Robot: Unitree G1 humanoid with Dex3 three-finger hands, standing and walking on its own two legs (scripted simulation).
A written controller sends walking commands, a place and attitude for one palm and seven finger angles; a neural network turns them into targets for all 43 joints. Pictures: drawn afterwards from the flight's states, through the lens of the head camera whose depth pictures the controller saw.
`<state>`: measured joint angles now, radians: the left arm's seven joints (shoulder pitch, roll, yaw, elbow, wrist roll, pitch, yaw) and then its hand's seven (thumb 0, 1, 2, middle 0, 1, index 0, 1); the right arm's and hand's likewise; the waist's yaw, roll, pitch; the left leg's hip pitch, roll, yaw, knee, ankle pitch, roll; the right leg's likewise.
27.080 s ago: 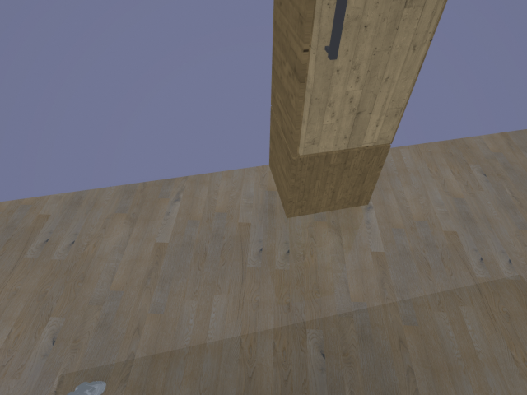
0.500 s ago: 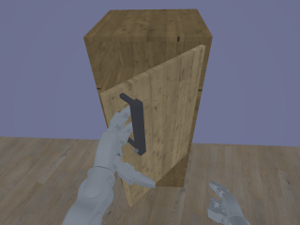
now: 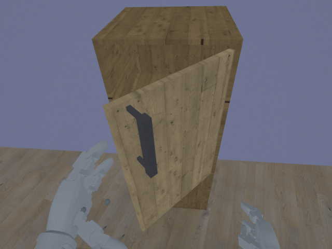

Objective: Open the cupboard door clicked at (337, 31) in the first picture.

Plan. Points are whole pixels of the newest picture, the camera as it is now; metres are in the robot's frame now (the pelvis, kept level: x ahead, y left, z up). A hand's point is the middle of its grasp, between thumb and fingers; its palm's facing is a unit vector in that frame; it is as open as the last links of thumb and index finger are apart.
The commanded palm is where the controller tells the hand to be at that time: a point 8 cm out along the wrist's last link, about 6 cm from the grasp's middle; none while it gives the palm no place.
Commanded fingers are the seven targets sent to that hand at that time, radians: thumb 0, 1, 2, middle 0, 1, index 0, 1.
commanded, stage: slide the hand sideways off the handle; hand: left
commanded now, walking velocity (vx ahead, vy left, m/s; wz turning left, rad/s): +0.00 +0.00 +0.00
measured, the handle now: (142, 143) +0.30 +0.08 +0.16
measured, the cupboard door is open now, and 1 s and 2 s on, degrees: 46 46 46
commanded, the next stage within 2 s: draw the hand back to the body in 0.12 s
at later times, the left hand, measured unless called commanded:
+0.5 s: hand (90, 200) +0.16 +0.15 +0.15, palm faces -0.01 -1.00 -0.07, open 16.3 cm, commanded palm +0.13 +0.21 +0.16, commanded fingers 0.00 -0.50 0.30 -0.15 -0.30 -0.15 -0.30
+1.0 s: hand (55, 193) +0.17 +0.22 +0.15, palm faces +0.28 -0.91 -0.32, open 14.2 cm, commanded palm +0.13 +0.27 +0.17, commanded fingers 0.00 0.20 0.60 -0.17 -0.30 -0.17 -0.30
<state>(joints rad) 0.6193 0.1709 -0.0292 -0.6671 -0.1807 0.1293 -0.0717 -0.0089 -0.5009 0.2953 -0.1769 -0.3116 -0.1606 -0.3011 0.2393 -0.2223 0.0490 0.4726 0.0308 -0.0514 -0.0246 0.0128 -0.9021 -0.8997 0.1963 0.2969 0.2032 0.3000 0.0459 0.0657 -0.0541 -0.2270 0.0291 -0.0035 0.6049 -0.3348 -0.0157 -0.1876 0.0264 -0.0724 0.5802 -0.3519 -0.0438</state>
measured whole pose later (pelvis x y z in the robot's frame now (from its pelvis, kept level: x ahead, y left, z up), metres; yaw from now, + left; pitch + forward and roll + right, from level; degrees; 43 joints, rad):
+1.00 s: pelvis -0.01 +0.02 +0.01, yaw -1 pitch -4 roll -1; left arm 0.57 0.29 0.15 -0.54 -0.06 -0.06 0.09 -0.01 -0.13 0.46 -0.16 -0.30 -0.17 -0.30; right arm 0.22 -0.21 0.05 0.57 0.00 -0.15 -0.08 0.01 -0.90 -0.90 0.20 0.30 0.21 0.30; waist 0.07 0.06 0.01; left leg -0.18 0.01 0.02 0.53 -0.28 0.01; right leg -0.14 0.01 -0.05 0.48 -0.28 -0.02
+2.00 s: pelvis +0.00 +0.02 +0.01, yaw -2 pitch -3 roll -1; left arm 0.48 0.34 0.35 -0.38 -0.06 -0.11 0.11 0.02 0.89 0.89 -0.21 -0.30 -0.21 -0.30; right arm 0.18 -0.22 0.02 0.62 0.01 -0.06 -0.07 0.01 -0.90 -0.90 0.20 0.30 0.21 0.30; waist 0.06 0.07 0.02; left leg -0.13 0.03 0.03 0.44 -0.26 0.00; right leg -0.08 0.03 -0.03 0.37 -0.24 -0.02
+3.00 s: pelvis -0.20 +0.06 +0.00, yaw -1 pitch +0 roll -4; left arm 0.50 0.40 0.48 -0.54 -0.05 -0.23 0.18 0.02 0.89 0.89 -0.21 -0.30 -0.21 -0.30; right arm 0.19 -0.17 -0.02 0.64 -0.01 -0.14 -0.04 0.01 -0.90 -0.90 0.20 0.30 0.21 0.30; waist 0.02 0.03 0.04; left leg -0.48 0.07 0.06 0.53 -0.05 0.05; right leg -0.39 0.08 0.01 1.11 -0.51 0.02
